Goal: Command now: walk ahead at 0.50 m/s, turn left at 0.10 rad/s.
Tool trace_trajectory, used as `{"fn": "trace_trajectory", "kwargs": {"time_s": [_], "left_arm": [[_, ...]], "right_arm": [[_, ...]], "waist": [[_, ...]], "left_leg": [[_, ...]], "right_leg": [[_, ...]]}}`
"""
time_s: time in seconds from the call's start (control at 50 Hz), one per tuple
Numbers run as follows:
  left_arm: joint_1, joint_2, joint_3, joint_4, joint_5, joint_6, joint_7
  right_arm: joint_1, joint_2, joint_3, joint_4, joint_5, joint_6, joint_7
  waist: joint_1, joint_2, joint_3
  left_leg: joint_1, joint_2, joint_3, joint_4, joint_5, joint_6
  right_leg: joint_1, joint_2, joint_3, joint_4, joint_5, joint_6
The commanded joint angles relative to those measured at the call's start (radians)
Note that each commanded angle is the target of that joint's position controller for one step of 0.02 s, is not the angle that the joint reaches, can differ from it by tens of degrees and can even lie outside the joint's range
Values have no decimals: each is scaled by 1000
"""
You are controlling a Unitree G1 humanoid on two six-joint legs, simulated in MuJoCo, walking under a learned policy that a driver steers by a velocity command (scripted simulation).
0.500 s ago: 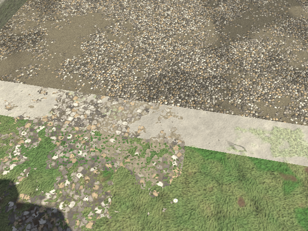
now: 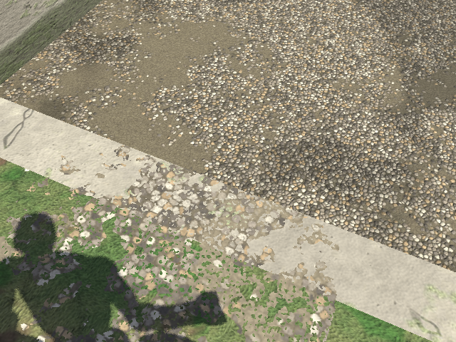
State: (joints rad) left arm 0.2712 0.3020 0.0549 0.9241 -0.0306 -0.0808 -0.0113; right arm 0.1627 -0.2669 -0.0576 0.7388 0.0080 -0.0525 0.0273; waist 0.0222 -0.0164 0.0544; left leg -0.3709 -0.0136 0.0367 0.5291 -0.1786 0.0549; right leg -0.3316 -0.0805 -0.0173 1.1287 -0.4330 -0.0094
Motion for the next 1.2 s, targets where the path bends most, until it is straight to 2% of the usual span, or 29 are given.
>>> {"fn": "trace_trajectory", "kwargs": {"time_s": [0.02,0.1,0.22,0.28,0.36,0.4,0.42,0.44,0.46,0.48,0.5,0.52,0.54,0.56,0.6,0.66,0.74,0.82,0.88,0.92,0.96,0.98,1.0,1.02,1.04,1.06,1.1,1.14,1.2], "left_arm": [[-33,99,25,-78,8,-20,0],[-69,56,20,-82,18,15,3],[-263,14,1,-133,23,1,-10],[-338,13,-3,-158,14,-9,-28],[-343,43,5,-183,19,-20,-48],[-209,76,25,-154,19,-18,-41],[-53,116,47,-104,29,-14,-35],[101,182,66,-74,46,-9,-23],[152,217,69,-52,30,-4,-30],[148,133,50,-58,3,5,-32],[69,93,38,-68,7,6,-28],[-16,68,29,-88,21,8,-30],[-74,40,19,-99,36,6,-30],[-95,25,14,-102,55,1,-27],[-67,14,12,-84,51,-5,-24],[-21,64,24,-68,53,-6,-2],[58,63,26,-49,44,5,17],[113,64,30,-35,29,35,19],[157,71,32,-20,25,65,21],[182,81,38,-12,16,90,29],[146,89,39,-25,5,93,39],[146,66,30,-25,2,88,43],[231,-25,7,-38,14,73,41],[194,-46,0,-72,-5,58,43],[137,23,19,-102,-24,46,48],[84,36,24,-121,-26,48,55],[87,39,36,-128,10,61,64],[156,0,34,-114,16,83,60],[111,1,33,-131,23,103,75]], "right_arm": [[67,-106,-31,-24,-13,-23,-1],[89,-129,-38,12,-8,-45,-12],[180,-147,-38,81,1,-35,-35],[235,-148,-38,123,5,-23,-41],[248,-169,-47,154,13,1,-49],[229,-173,-46,162,14,12,-55],[218,-153,-35,160,15,15,-59],[257,-123,-21,142,-3,13,-66],[435,21,17,164,-4,-12,-51],[374,-83,-8,168,12,-26,-49],[252,-139,-27,127,37,-32,-51],[164,-141,-28,102,36,-31,-65],[140,-132,-34,94,20,-26,-73],[173,-113,-37,104,13,-15,-75],[234,-63,-32,129,21,7,-76],[144,-62,-27,104,7,22,-80],[35,-31,-10,96,-14,12,-60],[-44,-17,9,92,-9,-4,-43],[-103,-20,16,80,1,-1,-27],[-83,-39,12,81,7,-5,-18],[61,-78,-5,127,-1,-18,-19],[215,-142,-32,179,-16,-22,-13],[372,-206,-53,216,-21,-13,-13],[399,-171,-40,228,-12,1,3],[284,-107,-21,190,-3,3,2],[215,-71,-11,174,-14,9,-1],[113,-13,14,141,-27,1,-6],[114,-12,19,150,-34,-7,-9],[172,-78,3,178,-34,-3,-24]], "waist": [[-31,119,-108],[-9,68,-54],[-71,70,15],[-95,72,38],[-65,86,24],[14,116,-65],[83,94,-163],[112,-44,-294],[44,-292,-450],[86,-170,-438],[79,-121,-262],[58,-22,-164],[24,-10,-106],[-11,-67,-90],[-37,-68,-87],[-33,-37,-33],[1,-34,-27],[31,-56,-13],[47,-51,36],[33,-58,48],[-46,-62,-11],[-104,-13,-110],[-111,162,-260],[-135,285,-309],[-114,212,-176],[-95,164,-103],[-40,119,-56],[0,133,-69],[-3,94,-32]], "left_leg": [[307,245,-324,-310,100,181],[244,239,-230,-392,213,200],[268,199,-110,-413,192,152],[327,224,-98,-391,212,146],[444,271,-105,-281,366,116],[456,252,-87,-121,652,91],[390,199,-44,65,707,59],[169,126,-9,381,380,16],[-189,-75,-76,742,-389,-53],[-279,-38,-209,853,-430,-33],[-360,11,-170,874,-377,-15],[-352,62,-135,823,-285,-7],[-311,96,-126,752,-213,-8],[-239,123,-133,711,-160,-8],[-197,133,-130,668,-139,-11],[-284,142,-128,539,-49,-37],[-320,135,-113,295,174,-31],[-218,96,-62,147,261,-32],[-203,70,-44,85,179,-24],[-182,60,-38,38,86,-11],[14,24,-9,-27,107,26],[210,68,-70,-19,242,68],[537,287,-417,-31,206,219],[562,386,-688,-190,-42,294],[438,371,-629,-226,-196,252],[337,347,-525,-231,-214,219],[158,269,-374,-244,-150,165],[73,235,-319,-254,-115,162],[76,241,-313,-259,-67,172]], "right_leg": [[-303,-84,72,27,142,-15],[-329,-84,70,-113,254,19],[-340,-32,29,-461,551,26],[-330,-5,18,-545,574,11],[-303,22,16,-613,451,-38],[-101,80,-30,-625,392,-77],[117,95,-47,-623,452,-108],[417,-93,170,-588,592,-164],[733,-307,642,-700,425,-352],[699,-291,710,-790,231,-324],[558,-262,568,-811,170,-279],[401,-226,464,-840,193,-248],[267,-185,382,-869,231,-237],[181,-149,327,-893,273,-225],[128,-133,286,-927,299,-237],[121,-144,258,-970,317,-248],[196,-114,157,-932,507,-197],[178,-93,83,-876,595,-177],[203,-130,113,-847,537,-188],[253,-164,152,-817,532,-190],[265,-135,135,-695,671,-160],[211,-56,67,-473,678,-115],[-93,105,-9,-47,277,-29],[-280,191,112,191,-205,-23],[-377,141,184,252,-156,-34],[-396,104,151,269,-94,-38],[-333,49,129,204,60,-32],[-254,25,117,151,102,-19],[-296,7,121,21,153,-5]]}}
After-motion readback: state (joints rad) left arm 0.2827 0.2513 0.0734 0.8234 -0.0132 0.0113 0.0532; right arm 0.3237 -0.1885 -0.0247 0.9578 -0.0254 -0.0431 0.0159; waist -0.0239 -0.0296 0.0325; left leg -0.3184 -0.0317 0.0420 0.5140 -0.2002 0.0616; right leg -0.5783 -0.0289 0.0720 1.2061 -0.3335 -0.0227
